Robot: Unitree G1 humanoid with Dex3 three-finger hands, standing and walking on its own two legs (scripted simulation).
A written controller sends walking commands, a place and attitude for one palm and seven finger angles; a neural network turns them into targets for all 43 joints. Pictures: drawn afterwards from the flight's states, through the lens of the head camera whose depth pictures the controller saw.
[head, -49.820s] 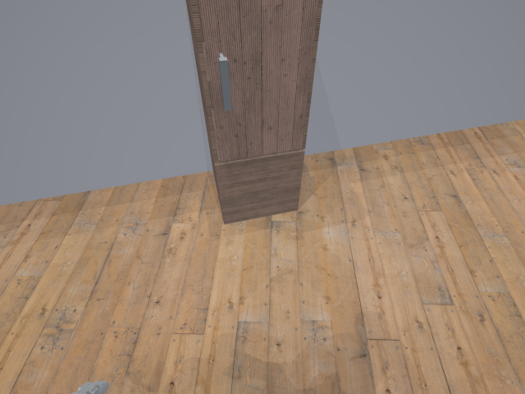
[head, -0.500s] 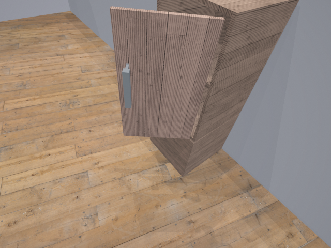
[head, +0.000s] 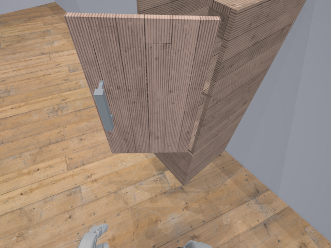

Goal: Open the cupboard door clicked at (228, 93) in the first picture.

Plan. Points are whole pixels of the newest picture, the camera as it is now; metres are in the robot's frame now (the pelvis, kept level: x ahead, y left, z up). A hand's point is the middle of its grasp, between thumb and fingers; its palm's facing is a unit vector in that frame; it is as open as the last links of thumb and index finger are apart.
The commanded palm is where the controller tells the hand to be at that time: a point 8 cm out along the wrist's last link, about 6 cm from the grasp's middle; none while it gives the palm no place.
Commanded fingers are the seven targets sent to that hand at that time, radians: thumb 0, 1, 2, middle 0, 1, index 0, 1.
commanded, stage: come to a stop and stand still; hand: left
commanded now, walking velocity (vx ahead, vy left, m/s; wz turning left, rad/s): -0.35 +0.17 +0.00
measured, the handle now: (105, 106) +0.50 +0.18 +0.01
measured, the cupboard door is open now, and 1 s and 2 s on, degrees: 52 52 52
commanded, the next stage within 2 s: look again from close up in 1.12 s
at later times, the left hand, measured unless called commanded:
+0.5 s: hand out of the picture +0.01 +0.23 -0.16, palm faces +0.09 -0.97 -0.21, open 7.3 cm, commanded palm none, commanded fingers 0.00 0.90 0.90 -0.20 -0.30 -0.20 -0.30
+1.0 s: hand out of the picture -0.07 +0.16 -0.16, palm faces +0.02 -0.99 -0.14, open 7.3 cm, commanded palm none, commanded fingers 0.00 0.90 0.90 -0.20 -0.30 -0.20 -0.30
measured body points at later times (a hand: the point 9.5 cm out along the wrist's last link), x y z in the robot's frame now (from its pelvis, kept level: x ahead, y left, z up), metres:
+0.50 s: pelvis -0.01 +0.04 +0.02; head +0.01 +0.06 +0.47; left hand +0.01 +0.28 -0.15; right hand +0.09 -0.18 -0.12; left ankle +0.02 +0.13 -0.72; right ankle -0.01 -0.09 -0.67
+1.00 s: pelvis -0.06 +0.01 +0.02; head -0.07 +0.02 +0.47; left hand -0.07 +0.22 -0.15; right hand -0.08 -0.22 -0.14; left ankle +0.02 +0.13 -0.72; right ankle -0.10 -0.10 -0.72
